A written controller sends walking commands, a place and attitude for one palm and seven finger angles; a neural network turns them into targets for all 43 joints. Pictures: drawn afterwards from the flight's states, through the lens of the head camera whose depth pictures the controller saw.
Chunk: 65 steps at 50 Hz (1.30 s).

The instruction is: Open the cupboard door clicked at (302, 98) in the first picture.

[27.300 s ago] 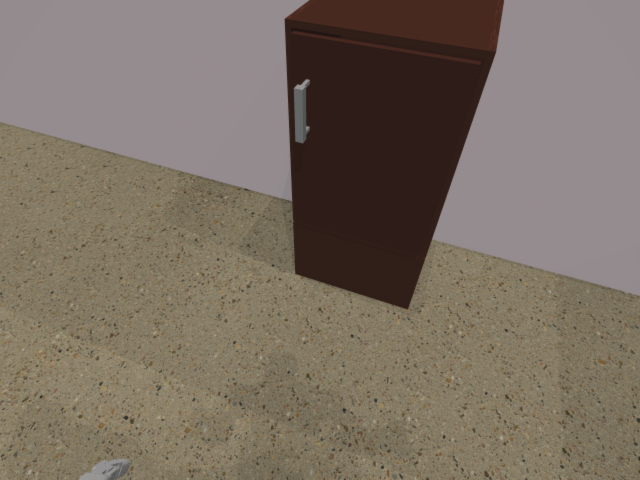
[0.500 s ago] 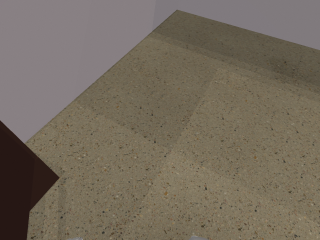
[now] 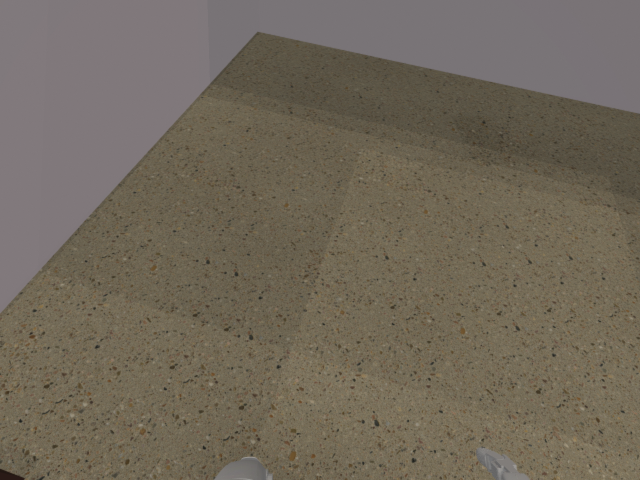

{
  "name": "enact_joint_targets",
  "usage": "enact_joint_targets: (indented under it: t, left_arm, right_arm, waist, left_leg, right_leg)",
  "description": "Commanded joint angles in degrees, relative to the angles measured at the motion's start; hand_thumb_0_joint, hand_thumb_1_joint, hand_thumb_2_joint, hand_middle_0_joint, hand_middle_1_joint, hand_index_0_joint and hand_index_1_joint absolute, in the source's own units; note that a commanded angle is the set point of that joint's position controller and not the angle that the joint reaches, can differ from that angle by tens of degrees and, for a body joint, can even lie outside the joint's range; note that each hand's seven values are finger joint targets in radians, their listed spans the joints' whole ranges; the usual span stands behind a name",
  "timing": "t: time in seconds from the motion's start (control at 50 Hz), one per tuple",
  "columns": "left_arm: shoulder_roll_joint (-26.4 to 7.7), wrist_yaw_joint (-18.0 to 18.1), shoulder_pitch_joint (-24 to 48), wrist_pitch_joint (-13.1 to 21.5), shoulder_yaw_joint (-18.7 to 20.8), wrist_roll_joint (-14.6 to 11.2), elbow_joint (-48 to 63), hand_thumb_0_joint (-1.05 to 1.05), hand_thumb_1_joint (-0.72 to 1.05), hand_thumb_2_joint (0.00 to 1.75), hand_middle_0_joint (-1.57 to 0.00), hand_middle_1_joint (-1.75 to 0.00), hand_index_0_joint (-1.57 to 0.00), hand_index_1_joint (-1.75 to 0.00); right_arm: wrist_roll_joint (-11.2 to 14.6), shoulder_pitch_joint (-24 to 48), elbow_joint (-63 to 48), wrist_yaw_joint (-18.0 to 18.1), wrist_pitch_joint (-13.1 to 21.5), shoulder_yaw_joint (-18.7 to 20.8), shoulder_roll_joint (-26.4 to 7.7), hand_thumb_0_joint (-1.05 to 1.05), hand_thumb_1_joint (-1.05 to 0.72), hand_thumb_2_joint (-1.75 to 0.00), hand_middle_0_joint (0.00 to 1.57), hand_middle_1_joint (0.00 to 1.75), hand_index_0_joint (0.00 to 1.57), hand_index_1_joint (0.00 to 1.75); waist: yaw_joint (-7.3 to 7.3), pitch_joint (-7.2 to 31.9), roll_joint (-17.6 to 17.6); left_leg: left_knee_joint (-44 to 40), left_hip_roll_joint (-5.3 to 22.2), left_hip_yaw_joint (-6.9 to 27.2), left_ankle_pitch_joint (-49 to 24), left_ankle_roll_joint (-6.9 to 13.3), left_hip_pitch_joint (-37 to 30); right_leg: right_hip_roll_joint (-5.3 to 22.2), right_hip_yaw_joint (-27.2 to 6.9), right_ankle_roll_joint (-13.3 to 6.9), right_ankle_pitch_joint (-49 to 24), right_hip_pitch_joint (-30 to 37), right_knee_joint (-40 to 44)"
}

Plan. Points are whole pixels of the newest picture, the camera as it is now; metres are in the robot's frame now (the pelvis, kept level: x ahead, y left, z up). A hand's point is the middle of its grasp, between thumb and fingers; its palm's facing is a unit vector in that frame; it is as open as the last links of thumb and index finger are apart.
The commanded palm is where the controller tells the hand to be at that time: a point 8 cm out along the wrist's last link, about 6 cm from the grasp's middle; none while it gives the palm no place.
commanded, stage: walk to a spot facing it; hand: left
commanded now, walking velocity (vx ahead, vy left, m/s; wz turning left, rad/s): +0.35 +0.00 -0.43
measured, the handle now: out of the picture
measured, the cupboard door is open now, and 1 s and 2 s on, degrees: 45 45 45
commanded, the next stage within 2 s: turn to face it in 0.84 s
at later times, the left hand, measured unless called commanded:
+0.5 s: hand (295, 311) +0.40 +0.07 -0.15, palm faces -0.26 -0.94 -0.21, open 7.4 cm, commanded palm none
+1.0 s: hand (302, 309) +0.42 +0.06 -0.18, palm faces -0.14 -0.98 -0.13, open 7.4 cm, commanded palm none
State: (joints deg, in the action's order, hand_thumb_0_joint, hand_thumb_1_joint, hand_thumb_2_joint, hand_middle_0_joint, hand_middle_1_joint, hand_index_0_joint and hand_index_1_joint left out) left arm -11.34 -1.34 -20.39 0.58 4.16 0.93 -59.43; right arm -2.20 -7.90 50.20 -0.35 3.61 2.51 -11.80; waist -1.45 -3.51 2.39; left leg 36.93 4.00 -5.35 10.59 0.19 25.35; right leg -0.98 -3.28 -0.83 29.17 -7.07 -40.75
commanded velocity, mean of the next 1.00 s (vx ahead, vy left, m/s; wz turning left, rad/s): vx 0.32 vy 0.00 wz -0.08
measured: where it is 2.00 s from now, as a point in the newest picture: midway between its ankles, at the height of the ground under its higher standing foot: (380, 344)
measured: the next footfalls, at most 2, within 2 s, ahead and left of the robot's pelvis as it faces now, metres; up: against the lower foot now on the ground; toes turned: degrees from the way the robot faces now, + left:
right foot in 0.44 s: +0.29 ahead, -0.17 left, +0.00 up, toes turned -20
left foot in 0.94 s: +0.60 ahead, -0.05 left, +0.00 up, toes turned -5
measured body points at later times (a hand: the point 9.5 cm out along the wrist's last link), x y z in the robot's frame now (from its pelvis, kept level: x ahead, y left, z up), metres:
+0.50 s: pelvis +0.22 -0.07 +0.00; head +0.26 -0.10 +0.45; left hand +0.41 +0.12 -0.13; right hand +0.06 -0.26 -0.15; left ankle +0.10 +0.10 -0.66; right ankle +0.25 -0.16 -0.72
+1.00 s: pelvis +0.47 -0.11 +0.00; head +0.49 -0.10 +0.45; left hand +0.43 +0.11 -0.16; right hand +0.54 -0.36 -0.13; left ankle +0.57 -0.04 -0.72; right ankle +0.28 -0.17 -0.65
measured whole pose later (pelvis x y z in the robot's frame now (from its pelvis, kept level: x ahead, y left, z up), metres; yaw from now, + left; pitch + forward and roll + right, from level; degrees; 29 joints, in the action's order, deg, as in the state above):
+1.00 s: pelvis +0.47 -0.11 +0.00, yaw -13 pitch -1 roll +0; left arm -8.1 0.3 -24.3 2.6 1.4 0.4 -66.1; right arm -1.9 -5.1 55.6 -0.1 3.7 1.8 -9.3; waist -1.7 -3.7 2.5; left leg 38.3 2.1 -8.4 12.0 4.0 24.3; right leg 0.4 3.8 -1.5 29.0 -8.9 -58.2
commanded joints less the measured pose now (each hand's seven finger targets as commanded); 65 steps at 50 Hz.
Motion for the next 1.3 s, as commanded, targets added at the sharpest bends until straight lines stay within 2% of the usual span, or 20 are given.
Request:
enact_joint_targets:
  t: [0.0, 0.04, 0.1, 0.34, 0.38, 0.4, 0.42, 0.44, 0.5, 0.54, 0.68, 0.82, 0.88, 0.9, 0.92, 0.94, 1.0, 1.08, 1.18, 1.28]
  left_arm:
    - [-5.4, -0.1, 7.5, 2.8, 1.2, 0.5, 8.5, 0.0, 0.9, 0.9, -0.2, -0.3, -0.2, -0.3]
    - [-4.2, -1.0, 8.6, 1.9, 1.3, 0.9, 7.6, 0.0, 0.9, 0.9, -0.2, -0.3, -0.2, -0.3]
    - [-1.6, -1.6, 5.8, 0.4, 0.7, 1.0, 6.8, 0.0, 0.9, 0.9, -0.2, -0.3, -0.2, -0.3]
    - [-1.6, -1.5, 18.0, 0.7, -0.3, 0.7, 10.3, 0.0, 0.9, 0.9, -0.2, -0.3, -0.2, -0.3]
    - [-4.3, -1.0, 6.9, 1.6, 0.5, 0.8, 6.9, 0.0, 0.9, 0.9, -0.2, -0.3, -0.2, -0.3]
    - [-8.4, -0.4, -3.2, 2.3, 1.8, 1.1, 3.5, 0.0, 0.9, 0.9, -0.2, -0.3, -0.2, -0.3]
    - [-15.6, 0.6, -11.2, 2.6, 3.9, 0.8, 1.4, 0.0, 0.9, 0.9, -0.2, -0.3, -0.2, -0.3]
    - [-17.0, 1.3, -9.8, 2.5, 3.7, -0.6, 1.2, 0.0, 0.9, 0.9, -0.2, -0.3, -0.2, -0.3]
    - [-8.6, 2.1, 1.2, 2.7, 1.3, -0.7, 3.4, 0.0, 0.9, 0.9, -0.2, -0.3, -0.2, -0.3]
    - [-5.6, 2.0, 4.0, 3.7, 0.2, -0.3, 3.2, 0.0, 0.9, 0.9, -0.2, -0.3, -0.2, -0.3]
    - [-3.7, 1.7, 0.1, 5.3, -0.4, 0.0, 0.5, 0.0, 0.9, 0.9, -0.2, -0.3, -0.2, -0.3]
    - [-6.1, 2.2, -3.6, 5.3, -0.8, 0.1, -2.3, 0.0, 0.9, 0.9, -0.2, -0.3, -0.2, -0.3]
    - [-6.7, 2.4, -3.1, 5.1, -0.8, 0.0, -2.9, 0.0, 0.9, 0.9, -0.2, -0.3, -0.2, -0.3]
    - [-5.9, 2.2, -3.6, 4.9, -0.8, -0.5, -1.7, 0.0, 0.9, 0.9, -0.2, -0.3, -0.2, -0.3]
    - [-2.7, 1.8, -6.3, 5.0, -1.7, -1.4, -0.6, 0.0, 0.9, 0.9, -0.2, -0.3, -0.2, -0.3]
    - [-3.6, 2.2, -2.5, 5.2, -1.7, -1.1, 0.9, 0.0, 0.9, 0.9, -0.2, -0.3, -0.2, -0.3]
    - [-1.6, 2.0, 3.3, 3.5, -1.4, 0.1, 2.1, 0.0, 0.9, 0.9, -0.2, -0.3, -0.2, -0.3]
    - [0.7, 1.8, -0.4, 0.5, -1.2, 0.1, 1.9, 0.0, 0.9, 0.9, -0.2, -0.3, -0.2, -0.3]
    - [-1.4, 1.8, 5.5, -0.8, 0.0, 0.2, 5.8, 0.0, 0.9, 0.9, -0.2, -0.3, -0.2, -0.3]
    - [-4.3, 2.2, 5.0, 0.2, 0.8, -0.1, 7.8, 0.0, 0.9, 0.9, -0.2, -0.3, -0.2, -0.3]
  right_arm:
    - [-0.3, -18.8, 2.0, 1.7, 0.1, 2.8, -13.0, 0.0, -0.9, -0.9, 0.2, 0.3, 0.2, 0.3]
    - [-0.1, -12.4, 0.3, 1.6, 0.6, 1.3, -7.6, 0.0, -0.9, -0.9, 0.2, 0.3, 0.2, 0.3]
    - [0.4, -12.2, 2.1, 1.9, 1.6, 0.8, -5.7, 0.0, -0.9, -0.9, 0.2, 0.3, 0.2, 0.3]
    - [-0.1, -20.4, 7.8, 1.0, 0.2, 1.1, -6.9, 0.0, -0.9, -0.9, 0.2, 0.3, 0.2, 0.3]
    - [0.3, -18.7, 8.0, 0.8, -0.1, 1.1, -7.4, 0.0, -0.9, -0.9, 0.2, 0.3, 0.2, 0.3]
    - [1.0, -17.4, 7.5, 0.4, 0.1, 0.8, -6.2, 0.0, -0.9, -0.9, 0.2, 0.3, 0.2, 0.3]
    - [1.9, -17.9, 5.4, 0.2, 0.4, 0.1, -2.1, 0.0, -0.9, -0.9, 0.2, 0.3, 0.2, 0.3]
    - [1.9, -14.3, 4.3, 0.3, 0.2, 0.6, -4.0, 0.0, -0.9, -0.9, 0.2, 0.3, 0.2, 0.3]
    - [1.5, -9.3, 5.5, 0.7, -0.2, 1.0, -2.1, 0.0, -0.9, -0.9, 0.2, 0.3, 0.2, 0.3]
    - [1.0, -12.3, 7.4, 0.6, -1.4, 0.6, -0.1, 0.0, -0.9, -0.9, 0.2, 0.3, 0.2, 0.3]
    - [0.9, -5.1, 5.1, -0.8, -1.9, 1.0, 0.8, 0.0, -0.9, -0.9, 0.2, 0.3, 0.2, 0.3]
    - [1.2, 4.6, 2.3, -1.3, -0.9, 0.6, -0.5, 0.0, -0.9, -0.9, 0.2, 0.3, 0.2, 0.3]
    - [0.5, -8.8, 7.0, -0.2, -0.4, 1.3, -3.5, 0.0, -0.9, -0.9, 0.2, 0.3, 0.2, 0.3]
    - [-0.1, -17.7, 8.9, 0.4, -0.1, 2.3, -7.9, 0.0, -0.9, -0.9, 0.2, 0.3, 0.2, 0.3]
    - [-0.5, -23.9, 10.0, 1.1, 0.1, 3.3, -13.0, 0.0, -0.9, -0.9, 0.2, 0.3, 0.2, 0.3]
    - [0.8, -23.0, 9.9, 1.5, -0.8, 2.8, -13.0, 0.0, -0.9, -0.9, 0.2, 0.3, 0.2, 0.3]
    - [1.1, -11.4, 7.2, 2.0, -0.1, 1.2, -6.4, 0.0, -0.9, -0.9, 0.2, 0.3, 0.2, 0.3]
    - [1.1, -7.0, 6.1, 2.1, -0.2, 0.7, -6.3, 0.0, -0.9, -0.9, 0.2, 0.3, 0.2, 0.3]
    - [0.8, -6.1, 4.7, 1.4, -2.4, 2.2, -8.3, 0.0, -0.9, -0.9, 0.2, 0.3, 0.2, 0.3]
    - [1.0, -5.0, 3.1, 1.1, -3.8, 3.2, -9.0, 0.0, -0.9, -0.9, 0.2, 0.3, 0.2, 0.3]
  waist:
    - [7.42, 6.2, -13.6]
    - [3.87, -1.3, -11.0]
    - [1.28, 1.3, -10.6]
    - [3.27, -1.0, -8.1]
    - [-2.33, 4.7, -5.1]
    - [-6.84, 10.5, 1.1]
    - [-8.84, 17.5, 18.4]
    - [-7.75, 16.2, 15.3]
    - [-1.86, 5.6, 2.4]
    - [1.71, 3.0, 2.0]
    - [1.76, -0.3, 2.0]
    - [0.83, -3.5, 1.7]
    - [7.02, 3.1, 0.5]
    - [10.18, 9.8, -5.6]
    - [10.2, 18.4, -17.8]
    - [9.18, 18.2, -13.4]
    - [3.8, 1.3, -8.3]
    - [-0.31, 4.0, -7.9]
    - [0.49, 3.9, -11.4]
    - [-1.23, 5.4, -7.6]
  left_leg:
    - [-24.3, 23.6, 32.4, 15.8, 7.6, -25.3]
    - [-26.1, 19.3, 21.1, 12.9, 5.1, -13.7]
    - [-25.1, 15.1, 6.5, -1.5, 4.0, -15.2]
    - [-21.4, 15.8, -5.5, -15.0, 4.7, -20.4]
    - [-6.4, 13.1, -8.4, -24.5, 2.5, -18.3]
    - [8.5, 9.4, -10.9, -18.7, 0.5, -7.7]
    - [28.5, -0.6, -10.7, 21.1, -2.6, 9.8]
    - [38.2, 0.2, -0.8, 24.3, -1.7, 14.9]
    - [36.5, 5.6, 4.3, 10.8, -2.2, 13.1]
    - [29.9, 5.8, 3.3, 8.6, -2.6, 6.9]
    - [14.7, 4.3, 1.9, -0.5, -2.8, 10.8]
    - [1.5, 0.2, -1.2, 1.2, -0.1, 6.8]
    - [-6.3, -4.2, -3.5, -4.0, 2.4, -15.0]
    - [-6.1, 4.7, 7.3, -13.1, 6.5, -30.3]
    - [-9.1, 20.7, 28.4, -27.3, 14.9, -43.1]
    - [-13.4, 23.7, 31.8, -34.1, 17.7, -39.1]
    - [-19.3, 16.9, 21.0, -23.8, 12.9, -13.9]
    - [-18.7, 10.1, 11.0, -26.2, 9.3, -5.6]
    - [-20.4, 8.5, 15.5, -4.2, 9.1, -1.8]
    - [-12.0, 5.4, 18.4, -6.2, 5.9, 0.5]
  right_leg:
    - [2.7, -0.5, -1.7, -2.7, -32.6, -37.3]
    - [6.2, 0.7, -0.8, -10.9, -30.8, -37.0]
    - [6.7, 2.4, 0.5, -15.8, -29.7, -31.7]
    - [4.2, 10.9, -1.5, -17.6, -18.9, 2.2]
    - [1.4, 12.1, -3.4, -17.5, -2.8, 8.2]
    - [6.5, 4.7, -5.9, -15.3, 13.9, 10.2]
    - [23.8, -22.8, -12.4, -17.6, 28.0, 17.6]
    - [26.1, -28.2, -14.0, -21.2, 25.8, 23.1]
    - [20.2, -11.7, -11.3, -35.7, 8.3, 22.6]
    - [17.4, -4.6, -9.9, -36.7, -0.8, 25.6]
    - [14.9, -1.2, -10.2, -33.7, 2.2, 29.1]
    - [16.1, 1.7, -8.3, -52.6, 8.7, 24.3]
    - [12.8, 6.2, -4.7, -64.6, 3.5, 5.8]
    - [8.6, 8.7, -1.8, -48.7, -8.0, -7.5]
    - [0.2, 10.4, 0.1, -7.6, -21.1, -29.1]
    - [0.9, 4.1, -1.0, 3.1, -23.5, -37.4]
    - [6.8, 2.5, 1.7, -4.3, -24.9, -33.9]
    - [5.8, 4.9, 3.6, -7.4, -14.6, -18.5]
    - [4.0, 6.7, 4.5, -11.8, -12.8, -7.8]
    - [2.5, 6.6, 4.1, -17.2, -0.4, 11.7]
